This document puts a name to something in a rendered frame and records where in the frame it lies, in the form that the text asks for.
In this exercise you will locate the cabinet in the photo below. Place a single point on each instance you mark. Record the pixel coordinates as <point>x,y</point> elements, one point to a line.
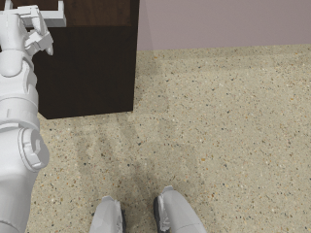
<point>91,70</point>

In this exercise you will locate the handle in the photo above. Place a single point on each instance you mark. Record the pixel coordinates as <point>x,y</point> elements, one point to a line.
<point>51,18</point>

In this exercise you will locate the robot left hand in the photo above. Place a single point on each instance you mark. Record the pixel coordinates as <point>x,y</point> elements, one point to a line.
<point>14,36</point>

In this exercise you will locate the left robot forearm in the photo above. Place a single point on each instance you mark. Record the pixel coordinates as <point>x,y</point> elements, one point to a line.
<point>19,98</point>

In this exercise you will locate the left robot upper arm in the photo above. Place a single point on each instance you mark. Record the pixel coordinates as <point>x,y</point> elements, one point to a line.
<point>23,154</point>

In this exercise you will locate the drawer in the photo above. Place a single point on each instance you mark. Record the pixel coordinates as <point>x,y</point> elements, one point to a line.
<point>83,12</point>

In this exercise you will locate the robot right thigh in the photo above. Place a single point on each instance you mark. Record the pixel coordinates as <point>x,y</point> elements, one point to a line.
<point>182,217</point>

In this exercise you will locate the robot right foot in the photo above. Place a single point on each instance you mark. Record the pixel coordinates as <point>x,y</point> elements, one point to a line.
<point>157,217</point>

